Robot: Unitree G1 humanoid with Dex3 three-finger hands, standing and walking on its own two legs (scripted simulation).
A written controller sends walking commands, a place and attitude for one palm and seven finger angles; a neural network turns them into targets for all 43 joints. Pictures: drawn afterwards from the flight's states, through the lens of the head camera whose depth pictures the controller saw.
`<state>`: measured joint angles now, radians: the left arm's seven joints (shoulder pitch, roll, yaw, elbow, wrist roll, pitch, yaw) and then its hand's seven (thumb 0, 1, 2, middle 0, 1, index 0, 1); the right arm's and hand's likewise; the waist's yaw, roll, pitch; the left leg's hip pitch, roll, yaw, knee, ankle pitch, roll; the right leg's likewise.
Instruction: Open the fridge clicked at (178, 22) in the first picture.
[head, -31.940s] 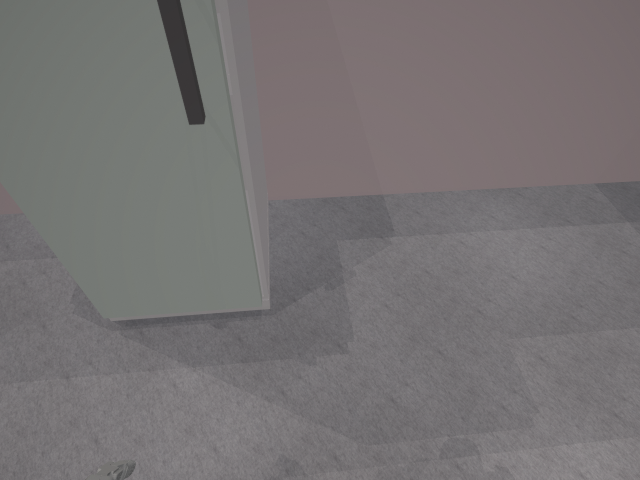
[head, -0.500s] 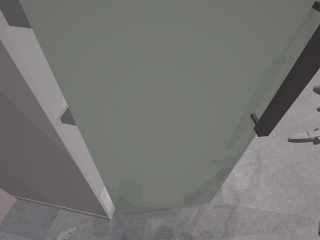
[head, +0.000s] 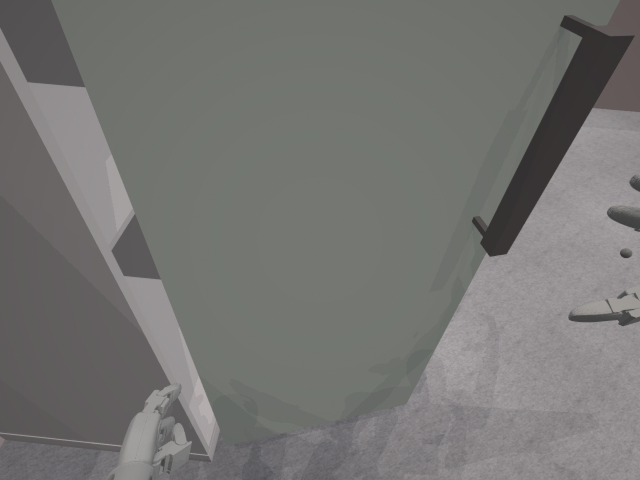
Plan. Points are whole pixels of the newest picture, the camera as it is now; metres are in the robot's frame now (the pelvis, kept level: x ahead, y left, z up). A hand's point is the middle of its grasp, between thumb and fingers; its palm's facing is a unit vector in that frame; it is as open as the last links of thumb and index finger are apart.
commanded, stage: slip the hand off the handle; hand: right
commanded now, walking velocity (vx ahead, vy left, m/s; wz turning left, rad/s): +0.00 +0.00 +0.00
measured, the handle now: (527, 153) +0.44 -0.24 +0.22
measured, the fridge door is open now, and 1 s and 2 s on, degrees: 72 72 72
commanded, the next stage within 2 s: draw the hand back to the body in 0.20 s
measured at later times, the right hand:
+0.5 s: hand (612, 265) +0.30 -0.29 +0.19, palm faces +0.11 +0.99 -0.09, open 14.7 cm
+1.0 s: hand out of the picture +0.21 -0.32 +0.19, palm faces +0.46 +0.86 -0.23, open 13.7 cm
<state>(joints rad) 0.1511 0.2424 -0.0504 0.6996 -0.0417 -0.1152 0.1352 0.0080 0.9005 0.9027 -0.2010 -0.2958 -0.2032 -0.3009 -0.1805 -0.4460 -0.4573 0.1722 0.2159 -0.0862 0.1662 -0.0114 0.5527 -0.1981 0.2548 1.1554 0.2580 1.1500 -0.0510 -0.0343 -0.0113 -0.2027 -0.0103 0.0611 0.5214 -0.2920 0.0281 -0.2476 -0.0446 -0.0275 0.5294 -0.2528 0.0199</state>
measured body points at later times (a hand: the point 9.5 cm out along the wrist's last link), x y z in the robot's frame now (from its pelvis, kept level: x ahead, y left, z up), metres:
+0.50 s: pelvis +0.01 -0.01 +0.00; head -0.01 +0.02 +0.45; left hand +0.17 +0.25 -0.09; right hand +0.28 -0.34 +0.19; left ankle -0.01 +0.10 -0.73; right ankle +0.02 -0.13 -0.73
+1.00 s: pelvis -0.01 -0.04 +0.01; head -0.03 -0.04 +0.46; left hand +0.21 +0.15 -0.05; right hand +0.18 -0.36 +0.20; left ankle -0.01 +0.10 -0.73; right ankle +0.02 -0.13 -0.73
